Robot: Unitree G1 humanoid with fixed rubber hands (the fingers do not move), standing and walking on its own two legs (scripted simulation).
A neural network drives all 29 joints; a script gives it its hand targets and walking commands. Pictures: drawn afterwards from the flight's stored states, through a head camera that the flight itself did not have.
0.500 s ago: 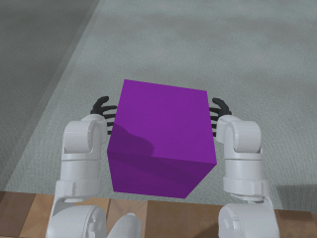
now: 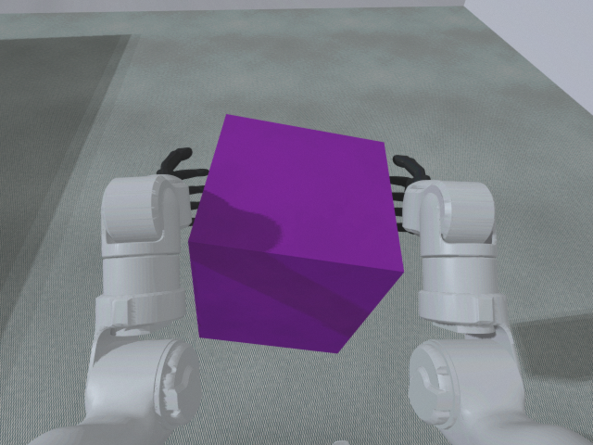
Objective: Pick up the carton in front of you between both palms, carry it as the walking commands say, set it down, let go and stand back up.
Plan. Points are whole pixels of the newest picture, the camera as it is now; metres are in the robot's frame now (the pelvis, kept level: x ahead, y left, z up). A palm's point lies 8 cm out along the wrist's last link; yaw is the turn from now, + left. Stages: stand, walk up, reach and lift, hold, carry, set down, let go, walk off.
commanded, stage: carry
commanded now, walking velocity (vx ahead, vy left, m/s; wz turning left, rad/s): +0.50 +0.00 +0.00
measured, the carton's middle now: (287, 244) +0.39 -0.01 +0.07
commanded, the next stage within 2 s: none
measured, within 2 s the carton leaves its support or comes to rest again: neither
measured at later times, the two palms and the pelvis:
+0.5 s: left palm (197, 140) +0.69 +0.15 +0.03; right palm (338, 130) +0.72 -0.15 +0.02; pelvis +0.34 -0.03 -0.06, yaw +0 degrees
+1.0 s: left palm (219, 48) +1.02 +0.11 +0.07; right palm (334, 47) +1.02 -0.18 +0.07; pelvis +0.68 -0.03 -0.05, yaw -1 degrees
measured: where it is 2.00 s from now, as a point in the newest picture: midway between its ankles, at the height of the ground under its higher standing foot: (276, 205)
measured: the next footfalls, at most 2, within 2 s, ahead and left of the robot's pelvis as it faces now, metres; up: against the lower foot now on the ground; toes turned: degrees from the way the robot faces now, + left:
right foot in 0.20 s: +0.28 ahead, -0.11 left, -0.05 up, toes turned -5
left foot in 0.58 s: +0.59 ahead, +0.07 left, -0.05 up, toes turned +5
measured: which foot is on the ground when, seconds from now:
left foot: down 0.00-0.20, up 0.22-0.56, down 0.58-1.00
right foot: up 0.00-0.18, down 0.20-0.58, up 0.60-1.00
